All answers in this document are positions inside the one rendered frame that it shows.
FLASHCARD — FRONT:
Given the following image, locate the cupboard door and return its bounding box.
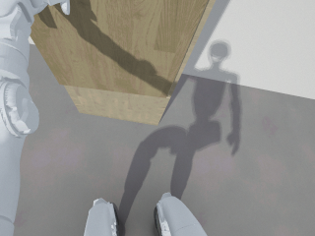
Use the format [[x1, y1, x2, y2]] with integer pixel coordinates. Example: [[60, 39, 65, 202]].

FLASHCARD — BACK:
[[30, 0, 208, 98]]

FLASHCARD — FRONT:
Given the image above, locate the robot right thigh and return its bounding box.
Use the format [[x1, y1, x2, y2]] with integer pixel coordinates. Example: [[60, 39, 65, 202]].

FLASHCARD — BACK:
[[157, 196, 208, 236]]

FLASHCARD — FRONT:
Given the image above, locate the left robot upper arm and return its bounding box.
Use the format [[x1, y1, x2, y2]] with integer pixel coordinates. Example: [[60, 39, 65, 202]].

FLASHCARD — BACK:
[[0, 81, 39, 236]]

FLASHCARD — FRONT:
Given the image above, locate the left robot forearm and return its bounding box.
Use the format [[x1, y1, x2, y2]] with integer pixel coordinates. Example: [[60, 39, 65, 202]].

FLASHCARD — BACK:
[[0, 0, 34, 91]]

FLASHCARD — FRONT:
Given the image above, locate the robot left thigh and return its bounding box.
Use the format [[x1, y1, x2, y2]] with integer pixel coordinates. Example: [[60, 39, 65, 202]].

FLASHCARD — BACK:
[[84, 202, 117, 236]]

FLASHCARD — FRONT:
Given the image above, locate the left robot hand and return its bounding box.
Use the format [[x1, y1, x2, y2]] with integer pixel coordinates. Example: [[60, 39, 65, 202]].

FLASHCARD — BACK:
[[26, 0, 70, 15]]

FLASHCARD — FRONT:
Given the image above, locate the robot thigh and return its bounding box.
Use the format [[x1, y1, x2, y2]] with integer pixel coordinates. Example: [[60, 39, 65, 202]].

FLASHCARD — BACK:
[[84, 202, 117, 236], [157, 196, 208, 236]]

